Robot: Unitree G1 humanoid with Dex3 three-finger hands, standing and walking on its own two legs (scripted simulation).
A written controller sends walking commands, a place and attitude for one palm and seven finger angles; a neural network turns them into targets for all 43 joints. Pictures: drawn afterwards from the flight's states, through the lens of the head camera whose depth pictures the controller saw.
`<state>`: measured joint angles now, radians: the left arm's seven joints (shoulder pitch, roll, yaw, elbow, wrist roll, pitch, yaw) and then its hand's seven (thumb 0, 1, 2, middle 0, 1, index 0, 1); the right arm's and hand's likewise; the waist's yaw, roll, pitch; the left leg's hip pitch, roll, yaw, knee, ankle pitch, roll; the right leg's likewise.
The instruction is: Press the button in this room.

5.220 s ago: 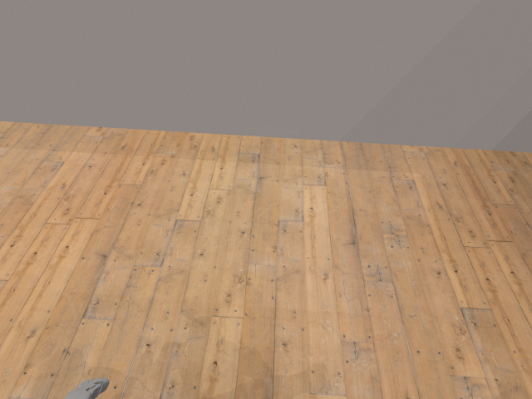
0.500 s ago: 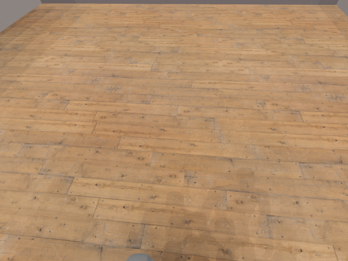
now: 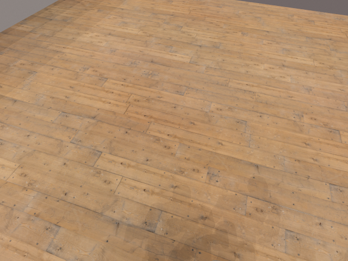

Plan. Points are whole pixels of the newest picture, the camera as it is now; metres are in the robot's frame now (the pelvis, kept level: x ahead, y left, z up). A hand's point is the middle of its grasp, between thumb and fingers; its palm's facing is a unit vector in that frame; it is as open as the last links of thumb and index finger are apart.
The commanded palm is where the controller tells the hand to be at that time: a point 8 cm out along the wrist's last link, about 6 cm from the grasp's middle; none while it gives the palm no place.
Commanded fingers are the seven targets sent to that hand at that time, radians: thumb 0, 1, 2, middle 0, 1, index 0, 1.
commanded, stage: turn or walk to find it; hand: left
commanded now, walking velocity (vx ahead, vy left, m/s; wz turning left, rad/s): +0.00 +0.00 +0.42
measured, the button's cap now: out of the picture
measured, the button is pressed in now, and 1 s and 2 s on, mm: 0 0 0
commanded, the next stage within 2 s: none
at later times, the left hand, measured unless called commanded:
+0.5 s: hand out of the picture -0.02 +0.18 -0.17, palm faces +0.27 -0.93 -0.24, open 7.4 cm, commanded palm none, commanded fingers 0.00 0.90 0.90 -0.20 -0.30 -0.20 -0.30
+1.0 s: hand out of the picture -0.03 +0.22 -0.15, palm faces +0.43 -0.86 -0.27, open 7.4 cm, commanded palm none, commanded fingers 0.00 0.90 0.90 -0.20 -0.30 -0.20 -0.30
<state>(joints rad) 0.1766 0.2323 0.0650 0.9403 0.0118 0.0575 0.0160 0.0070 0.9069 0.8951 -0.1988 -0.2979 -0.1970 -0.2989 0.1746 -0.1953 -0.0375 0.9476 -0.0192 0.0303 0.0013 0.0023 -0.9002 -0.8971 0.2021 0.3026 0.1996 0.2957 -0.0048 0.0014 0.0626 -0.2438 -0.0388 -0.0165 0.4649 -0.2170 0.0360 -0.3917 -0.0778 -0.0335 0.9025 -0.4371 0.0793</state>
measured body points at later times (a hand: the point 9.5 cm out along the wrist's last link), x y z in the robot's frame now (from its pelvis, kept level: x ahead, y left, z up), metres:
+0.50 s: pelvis -0.02 -0.02 +0.00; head +0.01 -0.02 +0.44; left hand -0.04 +0.23 -0.15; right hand +0.09 -0.26 -0.16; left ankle -0.07 +0.11 -0.70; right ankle -0.01 -0.13 -0.74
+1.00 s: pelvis -0.04 -0.02 +0.00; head -0.02 -0.02 +0.45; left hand -0.05 +0.26 -0.13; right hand +0.11 -0.21 -0.16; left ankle -0.07 +0.10 -0.74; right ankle +0.00 -0.13 -0.71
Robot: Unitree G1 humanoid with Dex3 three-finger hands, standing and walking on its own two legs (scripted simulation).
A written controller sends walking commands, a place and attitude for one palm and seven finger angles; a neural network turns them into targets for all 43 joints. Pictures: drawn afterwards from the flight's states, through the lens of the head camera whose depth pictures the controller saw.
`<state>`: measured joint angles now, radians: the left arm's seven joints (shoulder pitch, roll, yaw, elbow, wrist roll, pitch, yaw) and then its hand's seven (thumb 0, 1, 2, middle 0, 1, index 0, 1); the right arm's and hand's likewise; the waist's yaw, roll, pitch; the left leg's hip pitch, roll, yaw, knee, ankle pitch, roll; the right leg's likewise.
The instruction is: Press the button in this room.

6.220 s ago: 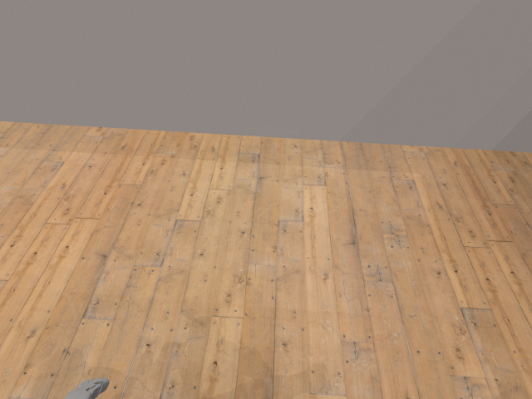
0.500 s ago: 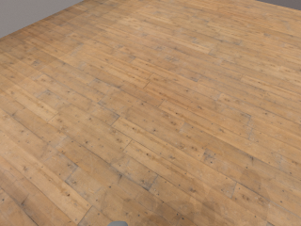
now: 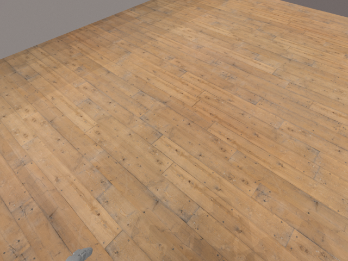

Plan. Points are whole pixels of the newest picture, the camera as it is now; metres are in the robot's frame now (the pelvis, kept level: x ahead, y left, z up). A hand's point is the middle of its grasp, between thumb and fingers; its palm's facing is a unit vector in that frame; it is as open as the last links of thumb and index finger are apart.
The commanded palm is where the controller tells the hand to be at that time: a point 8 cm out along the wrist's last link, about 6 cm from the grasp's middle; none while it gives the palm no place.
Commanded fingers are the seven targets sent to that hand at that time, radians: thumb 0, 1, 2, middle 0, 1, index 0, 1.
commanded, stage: turn or walk to find it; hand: left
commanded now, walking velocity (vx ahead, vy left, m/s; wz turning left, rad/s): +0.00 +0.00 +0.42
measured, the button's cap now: out of the picture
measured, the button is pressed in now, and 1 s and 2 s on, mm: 0 0 0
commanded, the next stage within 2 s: none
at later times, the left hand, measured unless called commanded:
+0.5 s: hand out of the picture -0.06 +0.17 -0.16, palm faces +0.30 -0.92 -0.25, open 7.4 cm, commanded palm none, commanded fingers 0.00 0.90 0.90 -0.20 -0.30 -0.20 -0.30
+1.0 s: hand out of the picture -0.07 +0.22 -0.15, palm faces +0.43 -0.86 -0.26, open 7.4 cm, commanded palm none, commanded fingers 0.00 0.90 0.90 -0.20 -0.30 -0.20 -0.30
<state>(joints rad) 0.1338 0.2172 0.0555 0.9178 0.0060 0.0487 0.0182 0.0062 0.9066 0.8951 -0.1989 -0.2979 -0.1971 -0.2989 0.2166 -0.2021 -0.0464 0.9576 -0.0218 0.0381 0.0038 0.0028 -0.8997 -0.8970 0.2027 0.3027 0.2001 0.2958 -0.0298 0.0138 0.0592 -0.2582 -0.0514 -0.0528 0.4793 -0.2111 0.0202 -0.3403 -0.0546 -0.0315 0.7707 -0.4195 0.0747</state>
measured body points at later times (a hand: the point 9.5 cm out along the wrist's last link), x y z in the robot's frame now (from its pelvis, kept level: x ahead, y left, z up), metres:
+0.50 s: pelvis -0.04 -0.02 +0.00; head -0.01 -0.03 +0.45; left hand -0.07 +0.22 -0.14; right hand +0.09 -0.26 -0.15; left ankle -0.09 +0.11 -0.70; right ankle +0.00 -0.12 -0.74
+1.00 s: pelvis -0.07 -0.01 +0.00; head -0.05 +0.00 +0.45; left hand -0.09 +0.27 -0.13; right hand +0.07 -0.21 -0.15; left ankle -0.09 +0.10 -0.74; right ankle -0.03 -0.14 -0.70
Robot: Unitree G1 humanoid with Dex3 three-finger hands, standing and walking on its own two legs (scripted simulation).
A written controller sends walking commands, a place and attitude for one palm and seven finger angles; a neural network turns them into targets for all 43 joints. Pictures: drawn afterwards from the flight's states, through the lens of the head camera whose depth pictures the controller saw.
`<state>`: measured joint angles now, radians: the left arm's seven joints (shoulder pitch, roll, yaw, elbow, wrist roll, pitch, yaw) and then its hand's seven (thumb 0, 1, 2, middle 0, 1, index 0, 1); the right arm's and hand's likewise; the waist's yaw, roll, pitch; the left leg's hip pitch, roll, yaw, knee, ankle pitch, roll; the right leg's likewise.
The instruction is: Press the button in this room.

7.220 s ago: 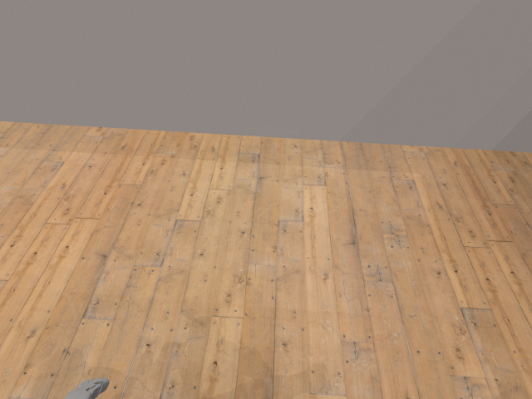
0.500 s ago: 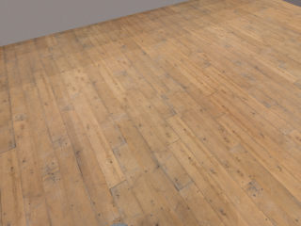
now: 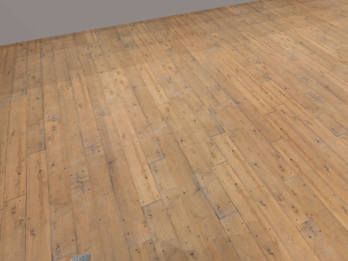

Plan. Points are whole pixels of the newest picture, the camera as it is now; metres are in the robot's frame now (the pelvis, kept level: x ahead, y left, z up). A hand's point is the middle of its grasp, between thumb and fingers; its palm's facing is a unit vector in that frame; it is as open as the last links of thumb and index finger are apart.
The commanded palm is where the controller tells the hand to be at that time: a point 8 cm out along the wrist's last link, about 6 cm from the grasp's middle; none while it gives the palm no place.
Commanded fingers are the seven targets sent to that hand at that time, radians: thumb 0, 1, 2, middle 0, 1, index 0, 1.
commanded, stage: turn or walk to find it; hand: left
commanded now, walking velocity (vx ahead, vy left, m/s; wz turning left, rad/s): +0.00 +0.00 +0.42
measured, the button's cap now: out of the picture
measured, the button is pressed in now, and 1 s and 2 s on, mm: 0 0 0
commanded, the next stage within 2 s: none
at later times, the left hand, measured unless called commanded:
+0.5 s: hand out of the picture -0.04 +0.19 -0.17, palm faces +0.29 -0.93 -0.25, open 7.4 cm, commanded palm none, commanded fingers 0.00 0.90 0.90 -0.20 -0.30 -0.20 -0.30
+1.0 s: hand out of the picture -0.06 +0.22 -0.16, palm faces +0.42 -0.87 -0.26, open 7.4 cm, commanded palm none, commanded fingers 0.00 0.90 0.90 -0.20 -0.30 -0.20 -0.30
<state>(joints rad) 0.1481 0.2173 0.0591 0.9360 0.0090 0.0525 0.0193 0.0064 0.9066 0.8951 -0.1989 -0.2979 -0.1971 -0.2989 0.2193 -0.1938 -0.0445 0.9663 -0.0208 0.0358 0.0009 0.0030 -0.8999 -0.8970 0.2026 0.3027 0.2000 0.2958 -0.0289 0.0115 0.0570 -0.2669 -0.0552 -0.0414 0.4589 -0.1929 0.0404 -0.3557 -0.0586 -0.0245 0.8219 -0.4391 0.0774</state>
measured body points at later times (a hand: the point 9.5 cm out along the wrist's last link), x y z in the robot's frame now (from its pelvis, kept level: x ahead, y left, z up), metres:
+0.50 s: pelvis -0.03 -0.01 -0.01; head +0.00 -0.01 +0.44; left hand -0.05 +0.24 -0.15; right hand +0.09 -0.25 -0.15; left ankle -0.07 +0.11 -0.72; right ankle -0.01 -0.13 -0.74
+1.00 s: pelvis -0.07 -0.01 +0.00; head -0.05 +0.00 +0.45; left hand -0.08 +0.26 -0.14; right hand +0.07 -0.21 -0.15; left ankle -0.07 +0.10 -0.74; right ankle -0.03 -0.14 -0.71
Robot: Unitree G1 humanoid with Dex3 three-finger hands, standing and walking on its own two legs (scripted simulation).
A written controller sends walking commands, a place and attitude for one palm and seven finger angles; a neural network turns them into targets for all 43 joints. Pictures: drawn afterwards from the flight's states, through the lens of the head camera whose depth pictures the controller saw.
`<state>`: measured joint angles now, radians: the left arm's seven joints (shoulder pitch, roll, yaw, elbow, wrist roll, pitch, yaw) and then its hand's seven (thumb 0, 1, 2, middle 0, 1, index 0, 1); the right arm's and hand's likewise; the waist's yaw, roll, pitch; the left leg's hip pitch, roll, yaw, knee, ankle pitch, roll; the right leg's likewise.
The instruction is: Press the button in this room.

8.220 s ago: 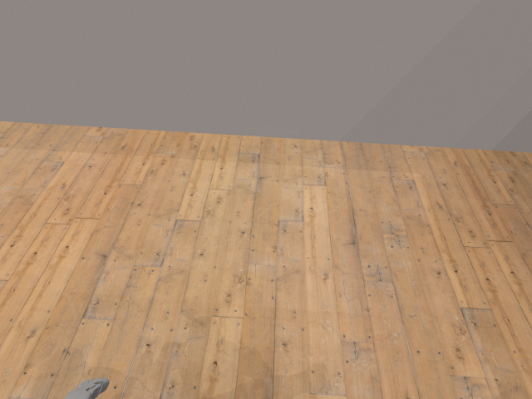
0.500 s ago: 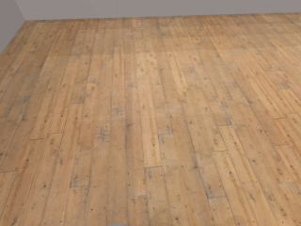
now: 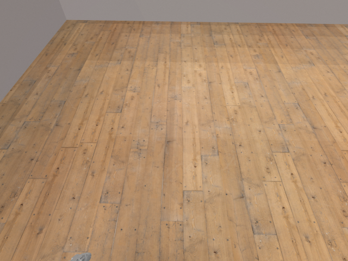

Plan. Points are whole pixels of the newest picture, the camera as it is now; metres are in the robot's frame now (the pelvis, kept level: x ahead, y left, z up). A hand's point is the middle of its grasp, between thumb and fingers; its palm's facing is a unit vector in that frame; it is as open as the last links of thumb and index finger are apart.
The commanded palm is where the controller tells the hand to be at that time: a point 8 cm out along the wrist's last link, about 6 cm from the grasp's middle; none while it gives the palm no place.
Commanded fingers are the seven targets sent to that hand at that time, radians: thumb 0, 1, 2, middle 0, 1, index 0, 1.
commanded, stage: turn or walk to find it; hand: left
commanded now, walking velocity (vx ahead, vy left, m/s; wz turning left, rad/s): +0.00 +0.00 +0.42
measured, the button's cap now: out of the picture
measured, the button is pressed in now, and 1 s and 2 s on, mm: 0 0 0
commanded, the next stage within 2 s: none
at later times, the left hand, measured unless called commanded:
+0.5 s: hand out of the picture -0.04 +0.18 -0.16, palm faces +0.30 -0.92 -0.25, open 7.4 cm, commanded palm none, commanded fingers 0.00 0.90 0.90 -0.20 -0.30 -0.20 -0.30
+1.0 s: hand out of the picture -0.04 +0.23 -0.15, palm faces +0.43 -0.86 -0.27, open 7.4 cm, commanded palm none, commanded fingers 0.00 0.90 0.90 -0.20 -0.30 -0.20 -0.30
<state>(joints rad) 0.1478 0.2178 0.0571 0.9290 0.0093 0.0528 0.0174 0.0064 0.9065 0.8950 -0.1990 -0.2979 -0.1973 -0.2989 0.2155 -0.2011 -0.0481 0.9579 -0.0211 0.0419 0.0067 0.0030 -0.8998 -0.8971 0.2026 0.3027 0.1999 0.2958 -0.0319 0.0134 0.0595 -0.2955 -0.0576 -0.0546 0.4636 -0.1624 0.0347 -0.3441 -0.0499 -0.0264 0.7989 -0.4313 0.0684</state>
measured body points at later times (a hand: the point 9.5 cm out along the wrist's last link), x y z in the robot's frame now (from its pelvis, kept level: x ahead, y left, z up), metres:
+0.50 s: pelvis -0.03 -0.02 +0.00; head +0.01 -0.02 +0.45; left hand -0.06 +0.22 -0.14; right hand +0.09 -0.26 -0.16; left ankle -0.09 +0.11 -0.70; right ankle -0.02 -0.12 -0.74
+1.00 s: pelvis -0.06 -0.01 +0.00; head -0.02 +0.00 +0.45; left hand -0.07 +0.27 -0.13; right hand +0.10 -0.20 -0.15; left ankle -0.08 +0.10 -0.74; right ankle -0.01 -0.13 -0.71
